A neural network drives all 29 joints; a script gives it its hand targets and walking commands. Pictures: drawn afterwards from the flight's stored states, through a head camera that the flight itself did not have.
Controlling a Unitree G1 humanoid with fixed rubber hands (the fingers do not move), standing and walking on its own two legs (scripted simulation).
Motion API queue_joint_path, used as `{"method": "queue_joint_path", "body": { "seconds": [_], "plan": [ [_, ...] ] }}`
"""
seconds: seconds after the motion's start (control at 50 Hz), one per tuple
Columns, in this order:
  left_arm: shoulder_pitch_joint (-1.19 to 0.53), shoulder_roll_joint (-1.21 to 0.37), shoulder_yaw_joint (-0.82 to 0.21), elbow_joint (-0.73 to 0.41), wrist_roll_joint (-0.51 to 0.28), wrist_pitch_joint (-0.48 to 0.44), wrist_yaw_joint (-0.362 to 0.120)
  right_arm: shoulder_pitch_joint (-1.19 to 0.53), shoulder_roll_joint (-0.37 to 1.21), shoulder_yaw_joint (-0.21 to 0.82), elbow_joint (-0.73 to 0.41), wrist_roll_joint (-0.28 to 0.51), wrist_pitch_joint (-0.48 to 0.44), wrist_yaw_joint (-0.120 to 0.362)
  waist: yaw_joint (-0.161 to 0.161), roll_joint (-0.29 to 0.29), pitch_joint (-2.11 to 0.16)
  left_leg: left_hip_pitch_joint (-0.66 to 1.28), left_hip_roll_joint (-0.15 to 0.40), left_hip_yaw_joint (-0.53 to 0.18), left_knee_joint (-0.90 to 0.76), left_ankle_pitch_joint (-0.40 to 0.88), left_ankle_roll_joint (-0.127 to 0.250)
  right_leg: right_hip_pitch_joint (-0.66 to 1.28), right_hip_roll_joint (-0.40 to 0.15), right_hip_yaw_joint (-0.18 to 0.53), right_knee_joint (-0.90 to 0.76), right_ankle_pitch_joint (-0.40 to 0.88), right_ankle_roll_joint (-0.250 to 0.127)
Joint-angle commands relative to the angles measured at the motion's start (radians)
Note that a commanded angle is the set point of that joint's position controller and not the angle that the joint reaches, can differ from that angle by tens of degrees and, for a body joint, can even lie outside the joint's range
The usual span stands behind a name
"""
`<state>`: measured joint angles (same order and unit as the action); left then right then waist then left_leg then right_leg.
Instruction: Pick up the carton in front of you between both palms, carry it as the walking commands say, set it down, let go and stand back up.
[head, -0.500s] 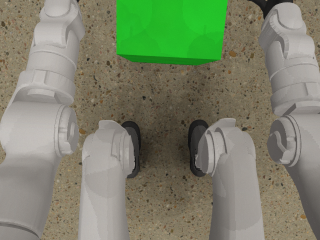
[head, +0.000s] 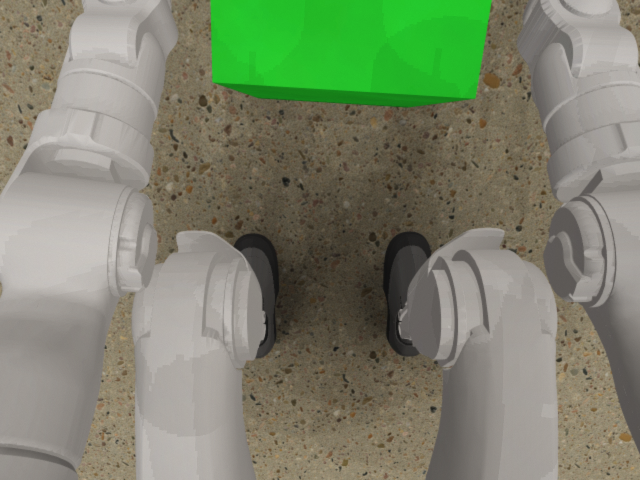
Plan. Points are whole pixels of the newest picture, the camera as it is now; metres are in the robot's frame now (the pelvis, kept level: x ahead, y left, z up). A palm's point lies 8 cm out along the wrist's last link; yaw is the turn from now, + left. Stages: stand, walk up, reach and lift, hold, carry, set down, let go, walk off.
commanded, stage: reach and lift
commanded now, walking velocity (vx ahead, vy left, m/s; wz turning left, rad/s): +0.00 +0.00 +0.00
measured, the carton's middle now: out of the picture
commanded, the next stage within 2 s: none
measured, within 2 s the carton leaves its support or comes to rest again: leaves its support in 0.58 s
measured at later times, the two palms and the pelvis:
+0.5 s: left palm out of the picture +0.56 +0.14 -0.17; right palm out of the picture +0.54 -0.16 -0.17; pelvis -0.01 +0.00 -0.01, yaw +0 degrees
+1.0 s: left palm out of the picture +0.50 +0.14 +0.02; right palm out of the picture +0.50 -0.15 +0.02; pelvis -0.01 +0.00 +0.08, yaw +0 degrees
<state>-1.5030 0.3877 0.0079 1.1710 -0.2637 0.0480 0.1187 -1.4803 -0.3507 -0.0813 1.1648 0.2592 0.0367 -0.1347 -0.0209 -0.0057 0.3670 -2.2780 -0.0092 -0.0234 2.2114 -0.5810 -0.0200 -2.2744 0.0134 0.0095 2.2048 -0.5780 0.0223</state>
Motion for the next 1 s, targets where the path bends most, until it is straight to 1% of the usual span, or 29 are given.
{"method": "queue_joint_path", "body": {
  "seconds": [0.0,0.06,0.12,0.16,0.18,0.22,0.24,0.26,0.28,0.3,0.32,0.34,0.36,0.42,0.46,0.5,0.54,0.58,0.6,0.62,0.64,0.66,0.7,0.74,0.78,0.82,0.86,0.9,0.98],
  "plan": [
    [-0.225,0.076,0.038,-0.051,0.030,-0.021,-0.008,-0.191,-0.090,-0.028,-0.056,-0.025,-0.019,0.009,-0.010,0.034,-1.173,0.570,-0.024,0.040,-0.165,0.337,-0.015,0.553,0.025,-0.040,-0.173,0.356,0.018],
    [-0.236,0.069,0.053,-0.046,0.049,-0.027,-0.010,-0.218,-0.079,-0.029,-0.074,-0.032,-0.026,0.012,-0.001,0.026,-1.161,0.552,-0.024,0.036,-0.174,0.326,-0.011,0.546,0.027,-0.037,-0.177,0.345,0.019],
    [-0.276,0.031,0.029,-0.053,0.036,-0.029,-0.010,-0.263,-0.044,0.003,-0.095,-0.018,-0.027,0.012,0.001,0.017,-1.177,0.559,-0.028,0.036,-0.184,0.313,-0.009,0.563,0.030,-0.039,-0.186,0.333,0.020],
    [-0.315,-0.021,0.002,-0.059,0.021,-0.028,-0.010,-0.296,0.000,0.025,-0.102,-0.011,-0.026,0.012,-0.002,0.014,-1.187,0.573,-0.035,0.038,-0.187,0.303,-0.009,0.580,0.037,-0.040,-0.192,0.327,0.019],
    [-0.328,-0.033,0.000,-0.058,0.024,-0.028,-0.009,-0.307,0.014,0.025,-0.100,-0.017,-0.025,0.012,-0.003,0.014,-1.186,0.581,-0.038,0.040,-0.188,0.297,-0.009,0.587,0.041,-0.040,-0.193,0.322,0.019],
    [-0.337,-0.030,0.026,-0.059,0.057,-0.028,-0.003,-0.314,0.023,0.000,-0.096,-0.051,-0.021,0.006,-0.005,0.016,-1.181,0.598,-0.044,0.044,-0.190,0.285,-0.011,0.600,0.046,-0.043,-0.196,0.310,0.021],
    [-0.399,-0.182,-0.032,-0.088,0.043,-0.026,-0.026,-0.382,0.170,0.054,-0.128,-0.038,-0.018,0.030,0.001,0.016,-1.187,0.613,-0.054,0.045,-0.191,0.290,-0.002,0.607,0.058,-0.046,-0.199,0.309,0.018],
    [-0.442,-0.293,-0.049,-0.073,0.043,-0.020,-0.051,-0.429,0.282,0.075,-0.118,-0.042,-0.014,0.055,-0.002,0.017,-1.176,0.606,-0.056,0.048,-0.190,0.285,-0.003,0.600,0.065,-0.050,-0.197,0.304,0.017],
    [-0.490,-0.441,-0.073,-0.081,0.053,-0.013,-0.082,-0.485,0.425,0.100,-0.127,-0.051,-0.004,0.088,0.002,0.021,-1.160,0.598,-0.064,0.050,-0.189,0.278,-0.001,0.593,0.075,-0.050,-0.194,0.296,0.015],
    [-0.543,-0.602,-0.089,-0.086,0.069,0.001,-0.125,-0.547,0.584,0.121,-0.131,-0.065,0.012,0.132,0.001,0.023,-1.131,0.583,-0.074,0.051,-0.183,0.267,0.003,0.576,0.086,-0.051,-0.184,0.282,0.010],
    [-0.565,-0.728,-0.088,-0.089,0.087,0.021,-0.167,-0.579,0.704,0.122,-0.137,-0.080,0.031,0.175,0.001,0.024,-1.098,0.564,-0.084,0.053,-0.175,0.251,0.006,0.559,0.091,-0.052,-0.172,0.262,0.006],
    [-0.560,-0.820,-0.073,-0.095,0.108,0.039,-0.202,-0.585,0.787,0.115,-0.155,-0.096,0.049,0.210,0.005,0.027,-1.076,0.552,-0.092,0.058,-0.167,0.240,0.009,0.544,0.095,-0.057,-0.164,0.248,0.003],
    [-0.544,-0.879,-0.058,-0.111,0.127,0.055,-0.231,-0.580,0.848,0.106,-0.171,-0.111,0.067,0.238,0.007,0.024,-1.058,0.539,-0.098,0.065,-0.161,0.236,0.014,0.530,0.098,-0.062,-0.161,0.239,0.001],
    [-0.530,-0.980,-0.036,-0.171,0.153,0.092,-0.284,-0.576,0.960,0.099,-0.234,-0.129,0.105,0.295,0.002,0.021,-1.069,0.536,-0.102,0.082,-0.151,0.247,0.026,0.506,0.099,-0.074,-0.158,0.245,-0.002],
    [-0.540,-1.047,-0.057,-0.226,0.138,0.108,-0.301,-0.596,1.018,0.121,-0.294,-0.115,0.122,0.315,-0.002,0.035,-1.154,0.567,-0.106,0.092,-0.141,0.289,0.028,0.523,0.103,-0.080,-0.150,0.283,-0.006],
    [-0.572,-1.097,-0.112,-0.303,0.103,0.121,-0.303,-0.609,1.076,0.165,-0.356,-0.077,0.135,0.324,0.000,0.044,-1.299,0.627,-0.107,0.100,-0.136,0.334,0.025,0.588,0.103,-0.085,-0.143,0.334,-0.010],
    [-0.613,-1.139,-0.173,-0.417,0.060,0.127,-0.295,-0.609,1.134,0.206,-0.420,-0.037,0.145,0.319,0.000,0.042,-1.504,0.712,-0.111,0.108,-0.136,0.413,0.021,0.680,0.109,-0.094,-0.137,0.429,-0.010],
    [-0.605,-1.209,-0.219,-0.529,0.027,0.139,-0.281,-0.605,1.185,0.245,-0.501,-0.014,0.164,0.309,-0.001,0.050,-1.755,0.854,-0.118,0.112,-0.138,0.520,0.013,0.759,0.119,-0.106,-0.139,0.522,-0.006],
    [-0.591,-1.244,-0.225,-0.560,0.030,0.152,-0.276,-0.597,1.203,0.251,-0.534,-0.015,0.176,0.309,-0.003,0.052,-1.844,0.913,-0.121,0.107,-0.142,0.576,0.011,0.765,0.124,-0.111,-0.145,0.557,-0.005],
    [-0.565,-1.269,-0.220,-0.574,0.042,0.170,-0.277,-0.589,1.230,0.253,-0.563,-0.025,0.189,0.309,0.003,0.054,-1.900,0.943,-0.128,0.103,-0.149,0.612,0.011,0.757,0.128,-0.112,-0.154,0.570,-0.004],
    [-0.536,-1.310,-0.218,-0.578,0.061,0.187,-0.273,-0.571,1.259,0.262,-0.583,-0.043,0.203,0.307,-0.002,0.045,-1.909,0.920,-0.135,0.107,-0.163,0.614,0.007,0.749,0.136,-0.113,-0.171,0.572,0.001],
    [-0.500,-1.327,-0.209,-0.583,0.080,0.204,-0.273,-0.544,1.275,0.261,-0.597,-0.061,0.218,0.308,0.001,0.038,-1.895,0.885,-0.140,0.109,-0.182,0.596,0.004,0.753,0.140,-0.113,-0.189,0.563,0.004],
    [-0.422,-1.360,-0.192,-0.565,0.117,0.234,-0.278,-0.476,1.303,0.249,-0.593,-0.104,0.246,0.309,-0.005,0.025,-1.798,0.780,-0.149,0.113,-0.231,0.516,0.000,0.740,0.144,-0.110,-0.238,0.510,0.007],
    [-0.363,-1.380,-0.156,-0.510,0.163,0.256,-0.291,-0.405,1.320,0.203,-0.539,-0.164,0.269,0.313,-0.017,0.023,-1.644,0.697,-0.156,0.110,-0.290,0.402,0.001,0.666,0.148,-0.114,-0.291,0.400,0.005],
    [-0.321,-1.378,-0.087,-0.441,0.229,0.275,-0.302,-0.348,1.322,0.136,-0.466,-0.231,0.291,0.320,-0.014,0.027,-1.486,0.623,-0.158,0.109,-0.345,0.296,0.003,0.599,0.148,-0.107,-0.350,0.293,-0.002],
    [-0.300,-1.359,-0.016,-0.382,0.287,0.288,-0.310,-0.327,1.314,0.073,-0.409,-0.286,0.305,0.324,-0.005,0.022,-1.372,0.570,-0.156,0.109,-0.393,0.209,0.009,0.566,0.147,-0.097,-0.400,0.212,-0.009],
    [-0.301,-1.346,0.032,-0.361,0.327,0.291,-0.314,-0.327,1.309,0.031,-0.385,-0.324,0.310,0.328,0.000,0.019,-1.339,0.563,-0.155,0.107,-0.435,0.162,0.016,0.571,0.149,-0.091,-0.439,0.171,-0.013],
    [-0.309,-1.346,0.054,-0.356,0.350,0.290,-0.312,-0.335,1.313,0.014,-0.375,-0.342,0.311,0.329,0.005,0.015,-1.351,0.585,-0.155,0.106,-0.474,0.143,0.019,0.592,0.153,-0.089,-0.474,0.154,-0.013],
    [-0.318,-1.356,0.063,-0.372,0.367,0.299,-0.314,-0.336,1.328,0.004,-0.375,-0.358,0.320,0.331,0.007,0.010,-1.423,0.640,-0.156,0.106,-0.537,0.126,0.018,0.674,0.156,-0.090,-0.534,0.141,-0.009]
  ]
}}
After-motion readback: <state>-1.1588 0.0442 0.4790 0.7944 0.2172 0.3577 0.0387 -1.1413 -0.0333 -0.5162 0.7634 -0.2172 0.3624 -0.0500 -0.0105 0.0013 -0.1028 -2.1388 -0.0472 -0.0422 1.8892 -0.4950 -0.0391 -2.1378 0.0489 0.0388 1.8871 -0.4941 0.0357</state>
